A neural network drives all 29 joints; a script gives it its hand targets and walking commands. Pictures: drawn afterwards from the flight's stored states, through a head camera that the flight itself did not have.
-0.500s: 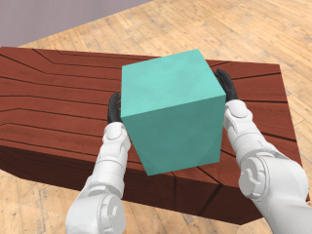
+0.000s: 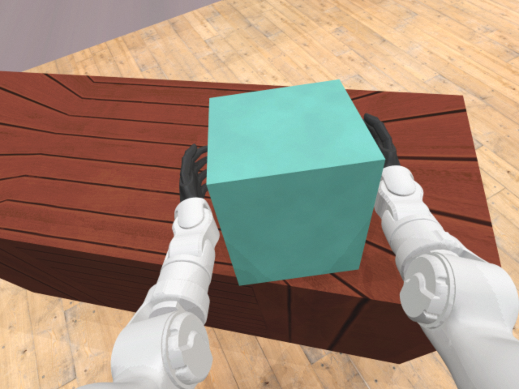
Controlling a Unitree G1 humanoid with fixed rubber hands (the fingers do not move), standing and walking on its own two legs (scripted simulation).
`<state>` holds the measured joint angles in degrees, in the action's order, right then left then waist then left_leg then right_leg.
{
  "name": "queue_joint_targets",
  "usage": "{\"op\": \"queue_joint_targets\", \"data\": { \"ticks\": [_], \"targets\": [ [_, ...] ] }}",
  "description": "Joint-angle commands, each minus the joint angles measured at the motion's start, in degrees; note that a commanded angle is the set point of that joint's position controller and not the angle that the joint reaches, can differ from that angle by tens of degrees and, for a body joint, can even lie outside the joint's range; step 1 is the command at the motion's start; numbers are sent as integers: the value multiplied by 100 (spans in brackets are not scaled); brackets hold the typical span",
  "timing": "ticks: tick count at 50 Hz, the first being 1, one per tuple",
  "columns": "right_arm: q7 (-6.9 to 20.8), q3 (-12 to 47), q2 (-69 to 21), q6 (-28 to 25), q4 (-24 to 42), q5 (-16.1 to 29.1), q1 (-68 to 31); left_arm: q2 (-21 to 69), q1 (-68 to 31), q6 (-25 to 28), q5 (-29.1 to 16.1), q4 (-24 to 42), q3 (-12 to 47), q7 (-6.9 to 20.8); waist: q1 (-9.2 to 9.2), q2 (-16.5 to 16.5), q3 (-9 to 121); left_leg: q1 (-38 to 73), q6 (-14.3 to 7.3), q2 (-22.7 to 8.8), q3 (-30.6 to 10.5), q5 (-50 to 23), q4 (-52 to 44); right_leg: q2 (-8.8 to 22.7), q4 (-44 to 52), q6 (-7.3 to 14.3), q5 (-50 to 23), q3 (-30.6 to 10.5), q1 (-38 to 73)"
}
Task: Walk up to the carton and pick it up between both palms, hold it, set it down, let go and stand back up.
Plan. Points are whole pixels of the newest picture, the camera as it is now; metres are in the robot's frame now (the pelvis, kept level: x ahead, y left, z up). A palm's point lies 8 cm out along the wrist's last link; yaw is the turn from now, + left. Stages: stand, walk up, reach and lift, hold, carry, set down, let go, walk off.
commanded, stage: set down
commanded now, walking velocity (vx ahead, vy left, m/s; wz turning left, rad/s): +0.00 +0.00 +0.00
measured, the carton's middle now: (287, 187) +0.44 +0.05 +0.02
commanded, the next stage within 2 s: none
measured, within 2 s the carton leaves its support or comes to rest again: rests again in 1.70 s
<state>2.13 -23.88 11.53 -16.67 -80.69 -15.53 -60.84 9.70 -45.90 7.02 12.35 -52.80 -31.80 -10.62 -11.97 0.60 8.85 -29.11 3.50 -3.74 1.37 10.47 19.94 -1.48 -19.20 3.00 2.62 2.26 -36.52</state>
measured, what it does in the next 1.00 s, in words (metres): stands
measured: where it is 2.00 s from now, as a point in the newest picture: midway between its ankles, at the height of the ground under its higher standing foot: outside the picture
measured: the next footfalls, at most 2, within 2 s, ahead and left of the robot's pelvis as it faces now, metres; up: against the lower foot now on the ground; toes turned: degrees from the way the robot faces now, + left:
none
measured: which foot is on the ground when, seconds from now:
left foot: down 0.00-1.00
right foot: down 0.00-1.00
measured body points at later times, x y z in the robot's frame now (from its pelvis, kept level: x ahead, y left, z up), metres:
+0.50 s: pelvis +0.00 +0.00 +0.00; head +0.10 -0.01 +0.44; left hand +0.40 +0.20 +0.04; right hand +0.50 -0.09 +0.06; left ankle -0.03 +0.16 -0.74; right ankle +0.05 -0.08 -0.74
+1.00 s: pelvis +0.00 +0.00 +0.00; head +0.11 +0.00 +0.44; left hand +0.40 +0.20 +0.04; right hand +0.49 -0.09 +0.06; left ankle -0.03 +0.16 -0.74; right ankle +0.05 -0.08 -0.74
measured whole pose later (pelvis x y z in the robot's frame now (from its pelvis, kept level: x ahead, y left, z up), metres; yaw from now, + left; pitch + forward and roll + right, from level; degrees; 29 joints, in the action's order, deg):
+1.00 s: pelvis +0.00 +0.00 +0.00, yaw +0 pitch +19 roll +1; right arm 5.8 -33.0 5.9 -16.3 -68.8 -24.1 -56.7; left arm 12.3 -43.1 7.7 22.5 -42.6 -35.4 -8.7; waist -8.8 -2.1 5.1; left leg -26.7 3.0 -3.7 1.2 9.0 17.1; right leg -1.5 -16.6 3.4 1.6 2.7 -34.1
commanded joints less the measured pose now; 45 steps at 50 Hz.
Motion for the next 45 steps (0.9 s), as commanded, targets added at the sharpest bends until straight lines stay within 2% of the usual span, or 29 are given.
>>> {"op": "queue_joint_targets", "data": {
  "ticks": [1,27,28,30,32,33,36,39,40,41,45],
  "targets": [
    [856,741,-3058,-26,-55,-437,-2774,1773,-3396,210,187,391,1217,564,-200,-1193,3557,-714,-425,378,806,-953,-229,216,-355,-473,-993,80,4426],
    [928,175,-2930,96,168,-810,-2176,1758,-2697,135,687,573,889,516,-131,-1017,3031,-455,-504,441,808,-1181,-284,164,-130,-327,-529,103,4091],
    [897,188,-2994,62,411,-960,-2006,1774,-2419,84,774,506,870,539,-21,-1166,2865,-555,-459,391,805,-1164,-345,151,-87,-281,-506,87,4106],
    [867,227,-3048,22,535,-1050,-1976,1844,-2367,78,856,573,865,556,-73,-1027,2863,-665,-426,410,827,-1268,-361,178,-115,-240,-673,70,4259],
    [866,275,-3120,19,528,-1054,-1819,1921,-2336,83,906,723,906,561,-31,-991,2909,-579,-408,389,802,-1378,-363,167,-115,-222,-773,75,4275],
    [861,205,-3045,4,552,-1072,-1828,1950,-2408,70,879,741,1011,563,66,-875,2993,-521,-367,384,771,-1386,-358,175,-88,-202,-729,88,4202],
    [868,161,-3052,26,577,-1117,-1741,1880,-2296,36,932,744,876,595,16,-969,2647,-591,-443,401,774,-1164,-442,217,-27,-211,-443,68,4132],
    [883,79,-3057,40,668,-1166,-1700,1889,-2314,-4,988,764,898,602,44,-854,2714,-607,-455,410,799,-1086,-477,244,16,-206,-244,44,4129],
    [893,139,-3102,57,627,-1158,-1566,1870,-2174,-17,1076,753,812,597,-28,-804,2677,-614,-484,415,817,-1117,-485,256,18,-193,-243,23,4198],
    [900,134,-3090,56,702,-1169,-1613,1849,-2193,-20,1067,777,799,600,-2,-871,2731,-639,-488,420,833,-1109,-488,248,15,-206,-253,17,4201],
    [916,16,-3066,79,704,-1228,-1487,1906,-2103,-83,1158,778,788,621,68,-777,2605,-569,-487,409,815,-1045,-504,279,41,-207,-134,44,4149]
  ]
}}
